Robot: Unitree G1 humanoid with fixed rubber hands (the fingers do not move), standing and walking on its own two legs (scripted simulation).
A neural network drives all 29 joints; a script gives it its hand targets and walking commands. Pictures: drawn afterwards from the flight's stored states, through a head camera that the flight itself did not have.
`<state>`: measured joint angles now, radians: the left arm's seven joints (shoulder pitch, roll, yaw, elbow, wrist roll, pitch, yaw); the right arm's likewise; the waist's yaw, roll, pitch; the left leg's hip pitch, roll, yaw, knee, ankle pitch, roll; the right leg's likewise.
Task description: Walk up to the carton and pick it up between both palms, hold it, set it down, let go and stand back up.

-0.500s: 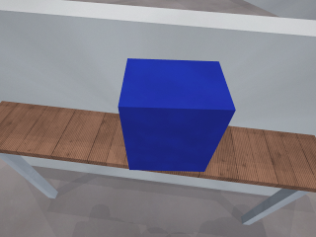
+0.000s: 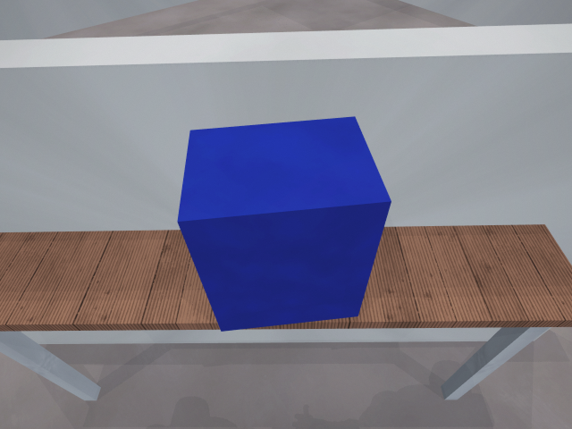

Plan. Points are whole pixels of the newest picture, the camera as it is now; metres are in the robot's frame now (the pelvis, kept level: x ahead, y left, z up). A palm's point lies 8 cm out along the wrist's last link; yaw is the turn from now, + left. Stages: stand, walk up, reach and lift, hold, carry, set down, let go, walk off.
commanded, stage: walk up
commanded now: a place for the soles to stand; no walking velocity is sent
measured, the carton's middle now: (282, 232) +0.42 +0.01 +0.03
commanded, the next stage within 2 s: none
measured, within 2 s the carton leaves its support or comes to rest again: neither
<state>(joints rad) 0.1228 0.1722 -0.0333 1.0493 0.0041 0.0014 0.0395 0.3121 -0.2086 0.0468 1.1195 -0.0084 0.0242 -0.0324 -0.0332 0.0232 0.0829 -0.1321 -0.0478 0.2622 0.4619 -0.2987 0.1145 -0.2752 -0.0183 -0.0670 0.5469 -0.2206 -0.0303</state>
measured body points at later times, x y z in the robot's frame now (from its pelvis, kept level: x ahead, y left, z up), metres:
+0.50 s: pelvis +0.03 -0.05 +0.01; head +0.06 -0.07 +0.45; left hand +0.03 +0.17 -0.15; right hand +0.01 -0.28 -0.16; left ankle -0.01 +0.03 -0.73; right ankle +0.05 -0.10 -0.73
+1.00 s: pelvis +0.04 -0.07 +0.01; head +0.06 -0.08 +0.46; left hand +0.03 +0.15 -0.15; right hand +0.05 -0.31 -0.16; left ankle -0.01 +0.03 -0.73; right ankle +0.05 -0.11 -0.73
